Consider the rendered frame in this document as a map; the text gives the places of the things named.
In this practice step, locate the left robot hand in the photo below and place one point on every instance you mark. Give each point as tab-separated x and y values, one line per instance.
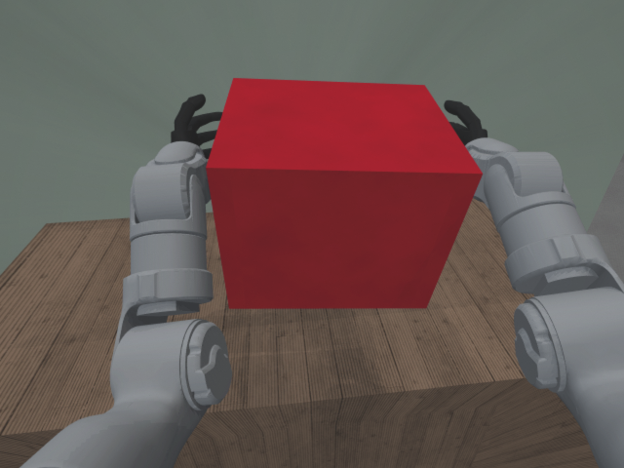
186	125

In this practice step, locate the right robot upper arm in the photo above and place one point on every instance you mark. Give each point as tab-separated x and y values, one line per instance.
573	344

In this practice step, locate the carton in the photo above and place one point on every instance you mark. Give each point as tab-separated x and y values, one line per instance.
335	194

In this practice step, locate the robot left forearm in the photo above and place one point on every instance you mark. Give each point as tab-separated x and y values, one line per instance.
168	233

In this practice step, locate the pedestal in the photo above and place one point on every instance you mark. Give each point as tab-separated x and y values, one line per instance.
435	387

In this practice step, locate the left robot upper arm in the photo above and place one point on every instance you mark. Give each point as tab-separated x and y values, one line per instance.
164	378

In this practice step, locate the right robot hand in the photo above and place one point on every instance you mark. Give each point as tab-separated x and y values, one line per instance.
470	120

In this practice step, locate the robot right forearm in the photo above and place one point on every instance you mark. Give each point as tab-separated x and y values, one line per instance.
548	248

